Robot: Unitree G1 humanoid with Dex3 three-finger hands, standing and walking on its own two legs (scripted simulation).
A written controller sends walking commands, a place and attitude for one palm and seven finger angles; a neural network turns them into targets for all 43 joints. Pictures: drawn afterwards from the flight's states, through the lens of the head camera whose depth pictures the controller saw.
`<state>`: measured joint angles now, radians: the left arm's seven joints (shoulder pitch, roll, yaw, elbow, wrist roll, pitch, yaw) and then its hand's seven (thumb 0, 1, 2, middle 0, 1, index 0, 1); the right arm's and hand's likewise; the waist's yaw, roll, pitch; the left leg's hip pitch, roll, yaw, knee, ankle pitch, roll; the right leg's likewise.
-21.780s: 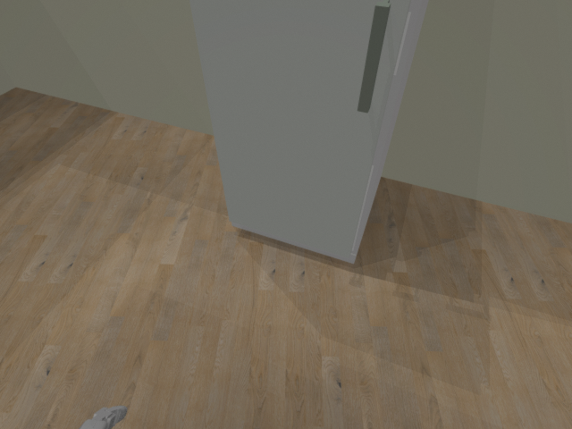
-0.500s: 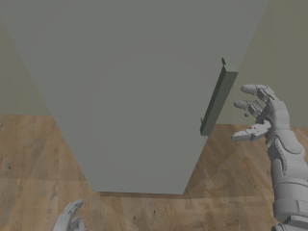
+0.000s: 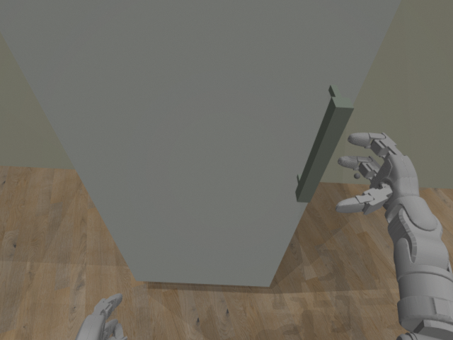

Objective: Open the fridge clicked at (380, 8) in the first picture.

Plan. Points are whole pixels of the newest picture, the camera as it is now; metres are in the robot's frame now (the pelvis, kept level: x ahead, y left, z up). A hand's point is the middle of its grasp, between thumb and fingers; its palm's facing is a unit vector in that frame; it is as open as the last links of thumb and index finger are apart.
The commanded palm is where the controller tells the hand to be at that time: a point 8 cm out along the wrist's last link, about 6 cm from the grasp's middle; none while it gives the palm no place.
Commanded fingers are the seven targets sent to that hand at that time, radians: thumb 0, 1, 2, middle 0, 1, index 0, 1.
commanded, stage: feel for the door with the fingertips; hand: right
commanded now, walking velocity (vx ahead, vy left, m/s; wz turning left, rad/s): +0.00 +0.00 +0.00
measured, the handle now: (316, 149) +0.43 -0.13 +0.13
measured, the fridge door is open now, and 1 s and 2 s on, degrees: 0 0 0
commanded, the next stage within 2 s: slide the fingers in behind the handle in 0.54 s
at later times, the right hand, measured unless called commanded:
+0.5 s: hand (335, 165) +0.38 -0.15 +0.14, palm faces -0.01 +1.00 -0.01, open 14.0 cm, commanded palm +0.36 -0.20 +0.14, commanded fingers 0.00 0.50 -0.30 0.30 1.20 0.30 1.20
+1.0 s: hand (334, 170) +0.38 -0.15 +0.13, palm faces -0.02 +1.00 -0.02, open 14.0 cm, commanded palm +0.35 -0.20 +0.14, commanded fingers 0.00 0.50 -0.30 0.30 1.20 0.30 1.20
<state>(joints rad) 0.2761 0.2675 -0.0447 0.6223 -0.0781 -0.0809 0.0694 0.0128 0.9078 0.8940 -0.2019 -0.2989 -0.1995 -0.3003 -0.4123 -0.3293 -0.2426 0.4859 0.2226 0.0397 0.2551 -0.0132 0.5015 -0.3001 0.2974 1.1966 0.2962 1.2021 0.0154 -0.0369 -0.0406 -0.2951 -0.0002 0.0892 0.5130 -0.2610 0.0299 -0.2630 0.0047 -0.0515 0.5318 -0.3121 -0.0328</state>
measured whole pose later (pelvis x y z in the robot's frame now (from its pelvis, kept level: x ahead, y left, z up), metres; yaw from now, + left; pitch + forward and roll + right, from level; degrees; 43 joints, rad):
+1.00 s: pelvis -0.01 +0.01 +0.00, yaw +0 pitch +2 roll +0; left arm 0.26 0.26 -0.04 0.63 -0.07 -0.07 0.07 0.01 0.91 0.89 -0.20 -0.30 -0.20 -0.30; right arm -0.45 -0.27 -0.18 0.48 0.20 -0.01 0.15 -0.01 0.50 -0.30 0.30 1.20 0.30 1.21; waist 0.02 -0.03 -0.02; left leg -0.29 -0.01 0.09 0.52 -0.25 0.04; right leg -0.25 -0.01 -0.05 0.53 -0.30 -0.02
